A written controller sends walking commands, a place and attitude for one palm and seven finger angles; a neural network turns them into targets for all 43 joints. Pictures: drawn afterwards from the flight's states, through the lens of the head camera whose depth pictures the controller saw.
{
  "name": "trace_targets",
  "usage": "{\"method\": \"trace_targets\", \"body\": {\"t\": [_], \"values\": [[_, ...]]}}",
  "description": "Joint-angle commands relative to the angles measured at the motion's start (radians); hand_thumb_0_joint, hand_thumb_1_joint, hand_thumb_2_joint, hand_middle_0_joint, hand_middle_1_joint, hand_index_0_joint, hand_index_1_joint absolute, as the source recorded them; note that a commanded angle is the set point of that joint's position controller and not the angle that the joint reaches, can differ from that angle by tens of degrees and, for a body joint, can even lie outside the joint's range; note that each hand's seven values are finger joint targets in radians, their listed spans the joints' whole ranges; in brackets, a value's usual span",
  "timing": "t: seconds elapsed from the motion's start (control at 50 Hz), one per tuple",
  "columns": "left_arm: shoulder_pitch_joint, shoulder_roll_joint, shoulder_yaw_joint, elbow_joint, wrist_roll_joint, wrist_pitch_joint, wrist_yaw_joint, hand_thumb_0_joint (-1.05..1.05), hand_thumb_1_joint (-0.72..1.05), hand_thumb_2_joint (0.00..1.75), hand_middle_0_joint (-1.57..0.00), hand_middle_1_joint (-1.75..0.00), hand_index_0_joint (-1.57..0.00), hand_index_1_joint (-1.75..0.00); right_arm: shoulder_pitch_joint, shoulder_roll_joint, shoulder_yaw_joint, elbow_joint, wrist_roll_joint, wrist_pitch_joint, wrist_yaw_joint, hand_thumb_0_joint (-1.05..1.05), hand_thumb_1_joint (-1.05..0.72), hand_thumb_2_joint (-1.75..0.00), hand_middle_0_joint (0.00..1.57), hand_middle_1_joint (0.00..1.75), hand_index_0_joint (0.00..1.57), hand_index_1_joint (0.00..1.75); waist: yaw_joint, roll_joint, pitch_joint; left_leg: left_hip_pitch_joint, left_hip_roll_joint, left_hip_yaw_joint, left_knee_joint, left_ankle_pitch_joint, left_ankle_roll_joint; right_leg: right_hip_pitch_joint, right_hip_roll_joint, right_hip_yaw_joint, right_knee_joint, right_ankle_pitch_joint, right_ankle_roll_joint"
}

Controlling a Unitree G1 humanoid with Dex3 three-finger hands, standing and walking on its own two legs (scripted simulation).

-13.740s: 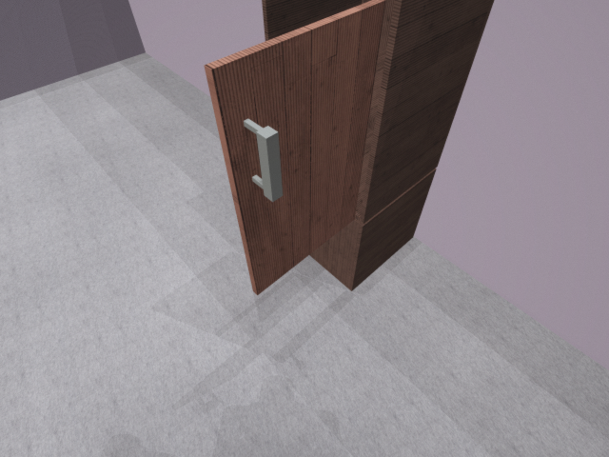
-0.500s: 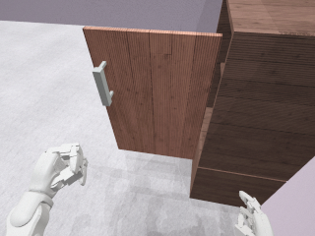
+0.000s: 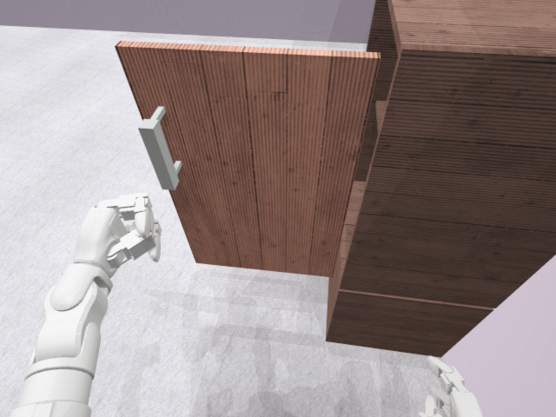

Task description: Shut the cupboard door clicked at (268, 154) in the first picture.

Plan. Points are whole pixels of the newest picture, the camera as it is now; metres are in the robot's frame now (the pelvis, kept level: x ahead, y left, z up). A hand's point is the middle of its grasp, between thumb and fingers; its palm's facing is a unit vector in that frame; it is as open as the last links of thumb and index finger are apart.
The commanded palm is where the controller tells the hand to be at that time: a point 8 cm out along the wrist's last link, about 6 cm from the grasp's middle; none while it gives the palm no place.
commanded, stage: bring the fist close to the handle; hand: left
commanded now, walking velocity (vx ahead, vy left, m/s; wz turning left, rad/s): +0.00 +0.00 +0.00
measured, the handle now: (165, 149) +0.52 +0.22 +0.10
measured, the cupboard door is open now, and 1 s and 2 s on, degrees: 91 90 72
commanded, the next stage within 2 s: push the door shut along its arc in 0.82 s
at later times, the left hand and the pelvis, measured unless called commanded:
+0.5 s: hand (168, 179) +0.44 +0.20 +0.11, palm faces -0.05 -1.00 -0.01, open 3.1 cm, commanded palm +0.41 +0.25 +0.11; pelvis +0.01 +0.00 +0.00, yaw -1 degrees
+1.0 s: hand (164, 182) +0.43 +0.20 +0.11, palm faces -0.05 -1.00 +0.00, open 3.1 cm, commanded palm +0.41 +0.25 +0.11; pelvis +0.01 +0.01 +0.00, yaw -1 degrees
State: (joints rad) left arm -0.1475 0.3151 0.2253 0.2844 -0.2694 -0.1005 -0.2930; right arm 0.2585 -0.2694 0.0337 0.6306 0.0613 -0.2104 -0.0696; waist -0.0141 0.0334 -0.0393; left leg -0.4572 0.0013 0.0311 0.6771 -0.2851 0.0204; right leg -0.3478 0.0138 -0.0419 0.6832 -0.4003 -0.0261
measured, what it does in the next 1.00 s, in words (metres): stands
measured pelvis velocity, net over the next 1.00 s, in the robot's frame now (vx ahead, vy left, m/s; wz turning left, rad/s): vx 0.01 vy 0.01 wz -0.02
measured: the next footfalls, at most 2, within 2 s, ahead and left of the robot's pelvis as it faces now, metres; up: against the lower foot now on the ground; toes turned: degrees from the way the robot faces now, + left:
none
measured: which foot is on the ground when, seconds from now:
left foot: down 0.00-1.00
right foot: down 0.00-1.00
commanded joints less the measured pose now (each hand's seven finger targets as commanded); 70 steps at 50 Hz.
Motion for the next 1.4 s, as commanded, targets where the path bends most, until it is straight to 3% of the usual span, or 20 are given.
{"method": "trace_targets", "body": {"t": [0.0,0.18,0.3,0.34,0.4,0.48,0.5,0.54,0.62,0.74,0.8,0.86,0.92,1.0,1.04,1.06,1.14,1.2,1.24,1.38], "values": [[-0.441,0.199,0.057,-0.149,-0.008,-0.074,0.003,0.00,0.90,0.90,-1.30,-1.50,-1.30,-1.50,-0.054,-0.129,-0.047,-0.129,0.002,-0.033,-0.009,0.00,-0.90,-0.90,0.20,0.30,0.20,0.30,-0.018,0.003,-0.233,0.233,-0.002,-0.054,-0.061,0.167,0.018,-0.069,-0.005,0.021,-0.108,0.291,0.015],[-0.602,0.290,0.124,0.093,0.008,-0.090,-0.014,0.00,0.90,0.90,-1.30,-1.50,-1.30,-1.50,-0.003,-0.146,-0.056,-0.098,-0.001,0.018,-0.006,0.00,-0.90,-0.90,0.20,0.30,0.20,0.30,-0.022,-0.024,-0.286,0.211,-0.003,-0.050,-0.034,0.234,0.021,-0.054,-0.007,0.029,-0.086,0.386,0.015],[-0.795,0.269,0.080,0.200,0.026,-0.117,-0.020,0.00,0.90,0.90,-1.30,-1.50,-1.30,-1.50,0.039,-0.150,-0.063,-0.086,-0.001,0.049,-0.001,0.00,-0.90,-0.90,0.20,0.30,0.20,0.30,-0.055,0.025,-0.323,0.240,-0.002,-0.054,-0.014,0.251,0.020,-0.106,-0.002,0.028,-0.077,0.380,0.011],[-0.789,0.340,0.136,0.276,0.032,-0.128,-0.015,0.00,0.90,0.90,-1.30,-1.50,-1.30,-1.50,0.067,-0.164,-0.066,-0.072,-0.008,0.064,-0.002,0.00,-0.90,-0.90,0.20,0.30,0.20,0.30,-0.049,-0.031,-0.328,0.214,0.001,-0.057,-0.008,0.257,0.024,-0.089,0.000,0.030,-0.073,0.390,0.012],[-0.885,0.346,0.134,0.353,0.042,-0.148,-0.021,0.00,0.90,0.90,-1.30,-1.50,-1.30,-1.50,0.084,-0.163,-0.069,-0.063,-0.007,0.078,0.002,0.00,-0.90,-0.90,0.20,0.30,0.20,0.30,-0.063,-0.012,-0.330,0.195,0.000,-0.053,-0.001,0.238,0.023,-0.114,0.000,0.035,-0.067,0.381,0.014],[-0.805,0.359,0.154,0.349,0.046,-0.173,-0.033,0.00,0.90,0.90,-1.30,-1.50,-1.30,-1.50,0.099,-0.164,-0.077,-0.087,-0.009,0.098,0.012,0.00,-0.90,-0.90,0.20,0.30,0.20,0.30,-0.031,0.040,-0.411,0.227,0.001,-0.054,0.004,0.310,0.019,-0.083,0.004,0.033,-0.046,0.432,0.007],[-0.822,0.311,0.114,0.339,0.040,-0.173,-0.040,0.00,0.90,0.90,-1.30,-1.50,-1.30,-1.50,0.100,-0.159,-0.075,-0.090,-0.007,0.100,0.015,0.00,-0.90,-0.90,0.20,0.30,0.20,0.30,-0.046,0.031,-0.402,0.236,0.002,-0.054,0.005,0.315,0.020,-0.096,0.007,0.028,-0.049,0.434,0.009],[-0.775,0.360,0.161,0.364,0.035,-0.172,-0.038,0.00,0.90,0.90,-1.30,-1.50,-1.30,-1.50,0.117,-0.170,-0.081,-0.088,-0.009,0.112,0.015,0.00,-0.90,-0.90,0.20,0.30,0.20,0.30,-0.041,-0.031,-0.385,0.205,0.005,-0.054,0.007,0.309,0.026,-0.080,0.012,0.026,-0.052,0.436,0.011],[-0.847,0.342,0.139,0.293,0.039,-0.184,-0.032,0.00,0.90,0.90,-1.30,-1.50,-1.30,-1.50,0.109,-0.161,-0.082,-0.092,-0.005,0.120,0.012,0.00,-0.90,-0.90,0.20,0.30,0.20,0.30,-0.054,0.050,-0.376,0.229,0.005,-0.053,-0.002,0.281,0.023,-0.116,0.015,0.028,-0.057,0.401,0.010],[-0.835,0.355,0.150,0.303,0.036,-0.186,-0.019,0.00,0.90,0.90,-1.30,-1.50,-1.30,-1.50,0.115,-0.162,-0.080,-0.083,-0.006,0.127,0.008,0.00,-0.90,-0.90,0.20,0.30,0.20,0.30,-0.063,-0.003,-0.348,0.203,0.006,-0.052,-0.004,0.242,0.029,-0.111,0.020,0.028,-0.069,0.370,0.013],[-0.827,0.324,0.126,0.272,0.041,-0.187,-0.019,0.00,0.90,0.90,-1.30,-1.50,-1.30,-1.50,0.101,-0.155,-0.080,-0.095,-0.004,0.124,0.009,0.00,-0.90,-0.90,0.20,0.30,0.20,0.30,-0.052,0.075,-0.382,0.253,0.008,-0.061,-0.008,0.266,0.018,-0.127,0.021,0.022,-0.060,0.365,0.005],[-0.816,0.335,0.138,0.316,0.034,-0.174,-0.017,0.00,0.90,0.90,-1.30,-1.50,-1.30,-1.50,0.104,-0.161,-0.078,-0.091,-0.004,0.129,0.009,0.00,-0.90,-0.90,0.20,0.30,0.20,0.30,-0.061,-0.005,-0.345,0.207,0.006,-0.057,-0.008,0.235,0.026,-0.119,0.020,0.024,-0.071,0.364,0.011],[-0.825,0.327,0.132,0.308,0.035,-0.173,-0.026,0.00,0.90,0.90,-1.30,-1.50,-1.30,-1.50,0.096,-0.158,-0.077,-0.102,-0.002,0.130,0.010,0.00,-0.90,-0.90,0.20,0.30,0.20,0.30,-0.054,0.029,-0.357,0.222,0.005,-0.059,-0.009,0.245,0.020,-0.119,0.019,0.022,-0.064,0.368,0.008],[-0.949,0.304,0.075,0.340,0.042,-0.186,-0.041,0.00,0.90,0.90,-1.30,-1.50,-1.30,-1.50,0.093,-0.160,-0.072,-0.086,0.000,0.131,0.005,0.00,-0.90,-0.90,0.20,0.30,0.20,0.30,-0.090,0.055,-0.331,0.234,0.007,-0.068,-0.001,0.203,0.019,-0.180,0.020,0.023,-0.069,0.313,0.006],[-1.002,0.366,0.112,0.433,0.042,-0.187,-0.048,0.00,0.90,0.90,-1.30,-1.50,-1.30,-1.50,0.113,-0.175,-0.070,-0.065,-0.004,0.136,-0.002,0.00,-0.90,-0.90,0.20,0.30,0.20,0.30,-0.106,-0.030,-0.301,0.186,0.008,-0.073,0.005,0.157,0.027,-0.187,0.019,0.026,-0.078,0.274,0.010],[-1.044,0.381,0.116,0.465,0.044,-0.192,-0.054,0.00,0.90,0.90,-1.30,-1.50,-1.30,-1.50,0.106,-0.174,-0.068,-0.060,-0.001,0.137,-0.005,0.00,-0.90,-0.90,0.20,0.30,0.20,0.30,-0.110,-0.008,-0.285,0.167,0.006,-0.067,0.008,0.142,0.028,-0.198,0.015,0.035,-0.077,0.275,0.011],[-1.121,0.394,0.104,0.520,0.054,-0.220,-0.087,0.00,0.90,0.90,-1.30,-1.50,-1.30,-1.50,0.131,-0.185,-0.070,-0.045,-0.008,0.130,-0.007,0.00,-0.90,-0.90,0.20,0.30,0.20,0.30,-0.117,0.063,-0.376,0.229,0.009,-0.088,0.030,0.189,0.019,-0.229,0.014,0.028,-0.051,0.273,0.001],[-1.177,0.361,0.071,0.550,0.050,-0.231,-0.111,0.00,0.90,0.90,-1.30,-1.50,-1.30,-1.50,0.138,-0.185,-0.070,-0.033,-0.011,0.125,-0.005,0.00,-0.90,-0.90,0.20,0.30,0.20,0.30,-0.131,0.071,-0.395,0.236,0.012,-0.100,0.043,0.202,0.015,-0.261,0.016,0.024,-0.040,0.274,0.001],[-1.204,0.387,0.085,0.595,0.044,-0.233,-0.126,0.00,0.90,0.90,-1.30,-1.50,-1.30,-1.50,0.159,-0.196,-0.072,-0.021,-0.013,0.127,-0.009,0.00,-0.90,-0.90,0.20,0.30,0.20,0.30,-0.147,0.009,-0.393,0.205,0.013,-0.103,0.052,0.199,0.022,-0.261,0.018,0.022,-0.037,0.273,0.004],[-1.343,0.378,0.050,0.646,0.059,-0.234,-0.149,0.00,0.90,0.90,-1.30,-1.50,-1.30,-1.50,0.199,-0.209,-0.079,0.012,-0.019,0.118,-0.008,0.00,-0.90,-0.90,0.20,0.30,0.20,0.30,-0.182,0.081,-0.412,0.215,0.022,-0.127,0.072,0.155,0.016,-0.374,0.021,0.020,-0.024,0.195,0.003]]}}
